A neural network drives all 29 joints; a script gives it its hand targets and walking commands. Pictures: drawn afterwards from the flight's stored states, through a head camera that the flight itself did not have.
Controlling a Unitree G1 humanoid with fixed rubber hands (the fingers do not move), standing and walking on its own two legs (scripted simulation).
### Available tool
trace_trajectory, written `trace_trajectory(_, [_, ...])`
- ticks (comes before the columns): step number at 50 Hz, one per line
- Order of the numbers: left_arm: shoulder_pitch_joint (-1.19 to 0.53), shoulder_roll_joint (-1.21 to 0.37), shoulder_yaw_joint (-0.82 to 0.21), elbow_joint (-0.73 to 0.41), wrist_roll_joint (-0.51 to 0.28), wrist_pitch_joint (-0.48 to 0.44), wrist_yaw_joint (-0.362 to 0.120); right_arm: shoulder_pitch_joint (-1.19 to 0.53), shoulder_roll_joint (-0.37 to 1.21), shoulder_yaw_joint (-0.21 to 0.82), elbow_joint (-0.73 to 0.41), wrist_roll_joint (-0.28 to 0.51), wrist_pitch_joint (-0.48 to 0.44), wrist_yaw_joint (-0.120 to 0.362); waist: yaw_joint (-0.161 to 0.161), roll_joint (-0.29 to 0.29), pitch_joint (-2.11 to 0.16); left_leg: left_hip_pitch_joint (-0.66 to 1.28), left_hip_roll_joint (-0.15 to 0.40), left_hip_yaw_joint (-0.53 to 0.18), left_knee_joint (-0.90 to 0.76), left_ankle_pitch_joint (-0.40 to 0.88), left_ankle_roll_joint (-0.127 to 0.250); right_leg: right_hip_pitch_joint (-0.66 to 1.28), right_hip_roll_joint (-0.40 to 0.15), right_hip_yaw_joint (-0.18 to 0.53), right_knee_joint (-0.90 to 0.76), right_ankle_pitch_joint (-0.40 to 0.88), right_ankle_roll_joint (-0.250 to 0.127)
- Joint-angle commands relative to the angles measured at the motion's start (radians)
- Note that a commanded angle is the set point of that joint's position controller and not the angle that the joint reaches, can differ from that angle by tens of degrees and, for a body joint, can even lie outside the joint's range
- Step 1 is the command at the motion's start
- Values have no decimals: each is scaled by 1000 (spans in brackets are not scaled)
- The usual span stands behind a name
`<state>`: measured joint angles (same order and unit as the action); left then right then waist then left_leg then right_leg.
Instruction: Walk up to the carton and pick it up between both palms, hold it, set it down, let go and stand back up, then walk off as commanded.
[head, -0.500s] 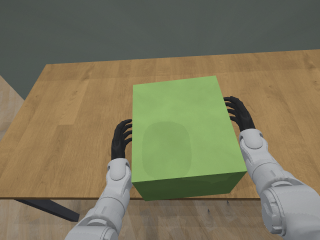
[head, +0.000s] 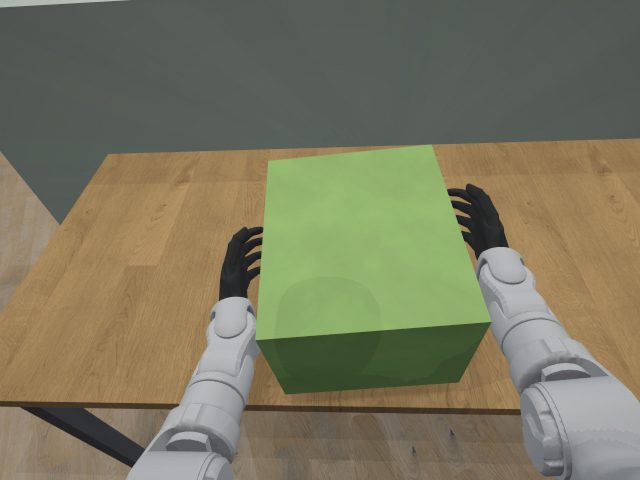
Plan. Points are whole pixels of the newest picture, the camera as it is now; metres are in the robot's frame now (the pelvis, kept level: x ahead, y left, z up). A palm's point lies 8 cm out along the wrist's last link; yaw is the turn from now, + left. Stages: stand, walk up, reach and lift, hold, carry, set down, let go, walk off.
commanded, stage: reach and lift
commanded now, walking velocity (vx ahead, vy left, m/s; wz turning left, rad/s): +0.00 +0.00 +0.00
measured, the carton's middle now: (359, 267) +0.42 +0.00 +0.03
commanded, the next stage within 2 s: none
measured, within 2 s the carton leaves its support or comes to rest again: neither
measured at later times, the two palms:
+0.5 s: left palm (224, 258) +0.36 +0.16 +0.12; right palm (509, 231) +0.40 -0.17 +0.13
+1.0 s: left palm (209, 254) +0.34 +0.17 +0.15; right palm (513, 228) +0.38 -0.16 +0.16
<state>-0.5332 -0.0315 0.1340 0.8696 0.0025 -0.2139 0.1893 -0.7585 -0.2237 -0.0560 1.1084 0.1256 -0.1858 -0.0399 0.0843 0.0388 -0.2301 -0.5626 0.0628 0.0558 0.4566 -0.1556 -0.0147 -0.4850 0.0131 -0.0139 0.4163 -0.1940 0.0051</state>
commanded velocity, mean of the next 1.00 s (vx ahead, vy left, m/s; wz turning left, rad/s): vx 0.00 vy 0.00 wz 0.00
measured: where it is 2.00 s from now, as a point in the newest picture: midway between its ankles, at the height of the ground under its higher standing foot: outside the picture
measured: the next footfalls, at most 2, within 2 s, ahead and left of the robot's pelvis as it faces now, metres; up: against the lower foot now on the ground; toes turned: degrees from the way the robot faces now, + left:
none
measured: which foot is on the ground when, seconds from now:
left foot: down 0.00-1.00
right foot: down 0.00-1.00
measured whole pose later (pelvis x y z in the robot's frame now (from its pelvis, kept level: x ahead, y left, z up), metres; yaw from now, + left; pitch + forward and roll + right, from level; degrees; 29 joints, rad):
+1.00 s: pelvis -0.01 +0.00 +0.01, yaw +0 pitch +0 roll -1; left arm -0.48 0.03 0.14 0.32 0.15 0.46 0.04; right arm -0.65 -0.15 -0.06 0.72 0.17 0.23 -0.16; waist 0.01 -0.04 -0.10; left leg -0.22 0.06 0.06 0.38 -0.15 -0.01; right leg -0.14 0.01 -0.01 0.34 -0.19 0.00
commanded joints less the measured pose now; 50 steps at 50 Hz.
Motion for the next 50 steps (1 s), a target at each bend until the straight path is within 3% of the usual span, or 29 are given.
trace_trajectory(1, [-719,-661,-440,-334,12,0,-113,-473,792,396,-364,0,7,123,-29,-89,-458,507,-40,-66,-29,360,-25,238,52,-4,-90,302,22])
trace_trajectory(9, [-615,-623,-420,-492,44,155,-154,-459,775,443,-521,58,112,111,-32,-85,-427,580,-58,-66,-47,435,-21,354,53,5,-100,427,31])
trace_trajectory(14, [-549,-585,-388,-555,81,264,-191,-452,754,442,-593,73,165,97,-33,-93,-351,599,-68,-55,-75,403,-9,411,46,8,-118,417,35])
trace_trajectory(21, [-540,-559,-401,-684,87,390,-236,-476,752,453,-725,88,223,71,-60,-75,-326,620,-83,-54,-100,354,-5,459,38,1,-125,388,40])
trace_trajectory(26, [-554,-538,-379,-715,94,464,-265,-505,754,444,-771,87,266,53,-71,-74,-301,614,-91,-48,-115,292,2,476,32,-2,-129,336,44])
trace_trajectory(34, [-616,-522,-330,-734,113,541,-304,-558,762,408,-777,92,303,39,-72,-51,-242,600,-102,-37,-136,221,11,486,21,-2,-130,264,47])
trace_trajectory(50, [-691,-509,-326,-782,88,611,-324,-624,774,385,-826,107,348,23,-88,-37,-235,610,-112,-37,-142,198,14,477,16,-11,-130,239,52])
